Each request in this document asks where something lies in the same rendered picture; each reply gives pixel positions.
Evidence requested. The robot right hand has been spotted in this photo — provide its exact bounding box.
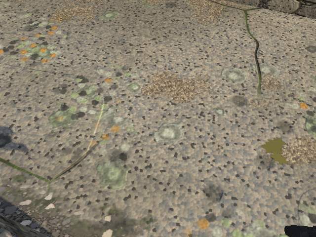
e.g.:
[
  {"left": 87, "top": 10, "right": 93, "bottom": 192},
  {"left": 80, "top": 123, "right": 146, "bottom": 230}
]
[{"left": 284, "top": 225, "right": 316, "bottom": 237}]

